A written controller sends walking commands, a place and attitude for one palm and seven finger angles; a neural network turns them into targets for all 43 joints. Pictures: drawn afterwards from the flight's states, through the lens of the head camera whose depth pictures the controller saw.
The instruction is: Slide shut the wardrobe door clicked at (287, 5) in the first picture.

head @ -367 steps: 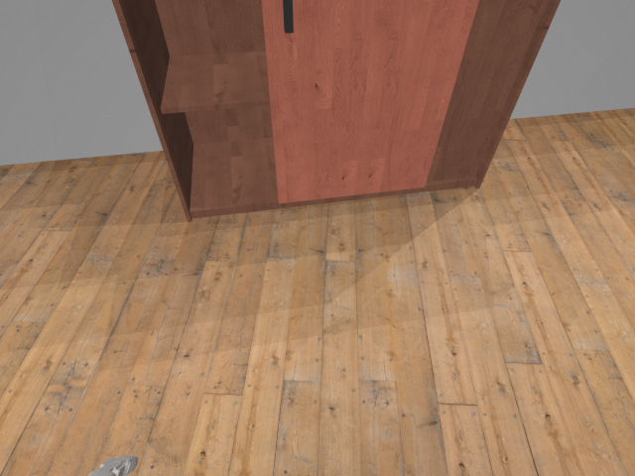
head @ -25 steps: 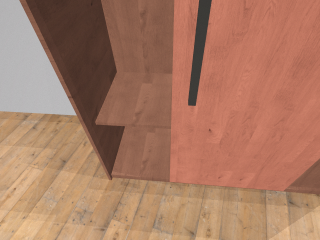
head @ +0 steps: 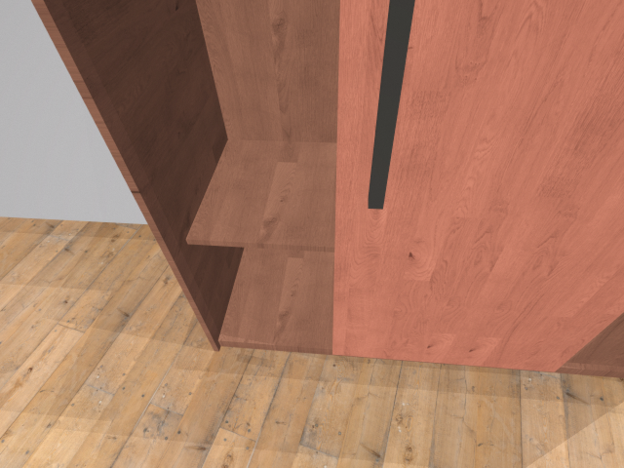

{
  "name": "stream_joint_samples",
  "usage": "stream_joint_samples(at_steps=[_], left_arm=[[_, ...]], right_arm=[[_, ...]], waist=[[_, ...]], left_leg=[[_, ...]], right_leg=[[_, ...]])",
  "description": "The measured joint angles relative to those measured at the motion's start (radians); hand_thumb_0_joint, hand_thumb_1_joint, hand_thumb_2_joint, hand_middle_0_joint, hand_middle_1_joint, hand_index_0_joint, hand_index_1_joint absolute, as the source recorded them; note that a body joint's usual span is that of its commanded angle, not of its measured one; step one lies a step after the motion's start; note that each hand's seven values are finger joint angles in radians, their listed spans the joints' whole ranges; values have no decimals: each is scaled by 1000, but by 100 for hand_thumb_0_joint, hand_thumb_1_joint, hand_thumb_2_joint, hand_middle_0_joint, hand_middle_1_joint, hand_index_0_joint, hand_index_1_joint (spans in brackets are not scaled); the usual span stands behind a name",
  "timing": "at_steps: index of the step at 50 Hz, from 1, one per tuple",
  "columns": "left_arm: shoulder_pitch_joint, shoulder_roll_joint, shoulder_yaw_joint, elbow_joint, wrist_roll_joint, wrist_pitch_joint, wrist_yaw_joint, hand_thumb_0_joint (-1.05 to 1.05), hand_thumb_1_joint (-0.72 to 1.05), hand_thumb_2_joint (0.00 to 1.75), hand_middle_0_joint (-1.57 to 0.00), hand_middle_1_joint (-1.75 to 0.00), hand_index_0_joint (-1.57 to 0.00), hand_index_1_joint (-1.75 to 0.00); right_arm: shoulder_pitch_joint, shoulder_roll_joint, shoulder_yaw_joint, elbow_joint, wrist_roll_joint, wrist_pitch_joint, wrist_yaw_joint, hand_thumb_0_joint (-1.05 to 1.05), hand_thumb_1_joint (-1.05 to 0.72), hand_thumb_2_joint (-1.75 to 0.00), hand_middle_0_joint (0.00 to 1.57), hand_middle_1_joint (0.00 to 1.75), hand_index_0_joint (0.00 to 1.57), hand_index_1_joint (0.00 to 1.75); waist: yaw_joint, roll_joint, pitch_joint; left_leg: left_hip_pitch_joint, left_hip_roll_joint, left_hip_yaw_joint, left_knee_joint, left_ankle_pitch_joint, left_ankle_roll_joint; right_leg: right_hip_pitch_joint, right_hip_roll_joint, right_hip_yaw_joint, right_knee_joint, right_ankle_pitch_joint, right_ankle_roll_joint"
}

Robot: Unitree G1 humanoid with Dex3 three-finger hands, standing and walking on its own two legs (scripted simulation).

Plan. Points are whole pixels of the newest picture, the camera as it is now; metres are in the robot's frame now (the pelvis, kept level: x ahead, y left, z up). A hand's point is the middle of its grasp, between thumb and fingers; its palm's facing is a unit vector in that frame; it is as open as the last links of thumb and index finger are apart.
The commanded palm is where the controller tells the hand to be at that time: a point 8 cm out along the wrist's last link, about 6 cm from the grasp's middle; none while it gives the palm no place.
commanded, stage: shuffle to correct the standing spot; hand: right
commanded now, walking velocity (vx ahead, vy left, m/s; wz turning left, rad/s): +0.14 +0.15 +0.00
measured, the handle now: (386, 109) +0.55 -0.08 +0.19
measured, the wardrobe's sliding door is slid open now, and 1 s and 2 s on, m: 0.39 0.39 0.39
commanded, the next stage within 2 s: come to a stop and stand still in 0.34 s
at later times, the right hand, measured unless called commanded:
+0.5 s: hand out of the picture -0.01 -0.10 -0.19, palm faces +0.11 +0.99 -0.12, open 7.4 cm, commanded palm none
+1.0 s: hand out of the picture +0.10 -0.10 -0.18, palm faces +0.06 +0.98 -0.21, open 7.4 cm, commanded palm none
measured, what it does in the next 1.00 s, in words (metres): walks ahead: right foot, then left foot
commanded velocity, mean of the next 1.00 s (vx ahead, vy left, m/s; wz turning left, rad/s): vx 0.01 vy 0.05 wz -0.06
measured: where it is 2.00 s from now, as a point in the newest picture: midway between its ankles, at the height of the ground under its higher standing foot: outside the picture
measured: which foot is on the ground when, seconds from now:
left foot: down 0.00-0.54, up 0.56-0.80, down 0.82-1.00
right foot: down 0.00-0.30, up 0.32-0.52, down 0.54-1.00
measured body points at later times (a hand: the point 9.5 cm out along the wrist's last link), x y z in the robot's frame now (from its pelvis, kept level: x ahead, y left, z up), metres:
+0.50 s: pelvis +0.07 +0.04 -0.01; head +0.08 +0.01 +0.44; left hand +0.08 +0.27 -0.16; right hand -0.02 -0.15 -0.18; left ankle -0.04 +0.13 -0.74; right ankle +0.09 -0.04 -0.72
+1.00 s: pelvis +0.08 +0.08 -0.01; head +0.10 +0.08 +0.44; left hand +0.14 +0.31 -0.16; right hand +0.09 -0.15 -0.16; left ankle +0.09 +0.19 -0.74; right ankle +0.11 -0.04 -0.74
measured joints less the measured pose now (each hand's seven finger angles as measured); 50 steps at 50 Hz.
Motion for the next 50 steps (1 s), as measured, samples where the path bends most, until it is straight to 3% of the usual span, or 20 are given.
stream_joint_samples(at_steps=[4,10,15,20,22,24,27,30,32,36,41,50], left_arm=[[4,-4,1,3,4,-2,-1,1,92,89,-20,-30,-20,-30],[23,-13,15,-6,10,2,0,1,91,89,-20,-30,-20,-30],[61,-10,23,0,10,2,0,1,91,89,-20,-30,-20,-30],[67,-16,26,11,14,14,-8,1,91,89,-20,-30,-20,-30],[47,-17,28,4,13,17,-11,1,91,89,-20,-30,-20,-30],[21,-13,28,-9,15,17,-6,1,92,89,-20,-30,-20,-30],[-10,7,25,-38,14,-12,2,2,93,89,-20,-30,-20,-30],[-42,-4,15,-54,5,-25,18,2,93,89,-20,-30,-20,-30],[-58,-10,10,-59,1,-24,25,1,93,89,-20,-30,-20,-30],[-90,7,18,-66,-1,-9,28,1,96,89,-20,-30,-20,-30],[-105,8,31,-88,0,20,8,0,95,89,-20,-30,-20,-30],[-65,21,40,-88,4,37,-9,0,94,89,-20,-30,-20,-30]], right_arm=[[-2,-3,-4,-2,-2,1,5,0,-90,-90,20,30,20,30],[2,-17,-21,-12,-15,14,18,0,-90,-90,20,30,20,30],[10,-20,-32,-20,-15,0,21,0,-91,-90,20,30,20,30],[34,-18,-41,-30,-16,-30,5,0,-91,-90,20,30,20,30],[49,-11,-39,-23,-19,-35,0,0,-91,-90,20,30,20,30],[68,-5,-36,-11,-19,-32,1,0,-91,-90,20,30,20,30],[96,12,-29,12,-4,-18,6,0,-90,-90,20,30,20,30],[79,12,-22,30,11,10,2,0,-90,-90,20,30,20,30],[45,13,-22,25,7,22,-2,0,-90,-90,20,30,20,30],[-38,15,-25,-26,3,23,-2,0,-91,-90,20,30,20,30],[-81,-28,-42,-81,-8,19,-3,1,-92,-90,20,30,20,30],[-92,-42,-36,-77,0,19,11,0,-91,-90,20,30,20,30]], waist=[[5,6,-8],[5,12,-21],[15,-26,-32],[4,-26,-25],[-5,-18,-14],[-9,-4,-3],[-6,-3,15],[-8,34,28],[-11,33,33],[-14,-3,58],[-18,-1,58],[16,-38,21]], left_leg=[[-5,-1,-4,22,-17,8],[-54,10,19,102,-71,47],[-27,-22,57,72,-71,40],[29,-45,113,37,-94,69],[58,-47,123,17,-98,69],[78,-45,125,15,-111,66],[59,-45,120,131,-162,55],[-52,-14,67,385,-223,35],[-105,4,54,427,-226,25],[-151,35,49,313,-148,8],[-141,46,32,160,18,7],[-113,9,61,113,4,29]], right_leg=[[1,-2,-4,12,-14,3],[-11,-13,-24,46,-49,14],[-34,-48,9,108,-96,40],[-151,-75,19,423,-275,28],[-185,-81,6,469,-297,26],[-187,-82,-13,406,-268,25],[-127,-79,-24,216,-57,17],[-94,-61,-59,218,-99,7],[-63,-54,-64,169,-93,9],[-36,-52,-45,86,-36,17],[-60,-60,-35,112,-38,46],[-48,-94,-4,86,-24,88]])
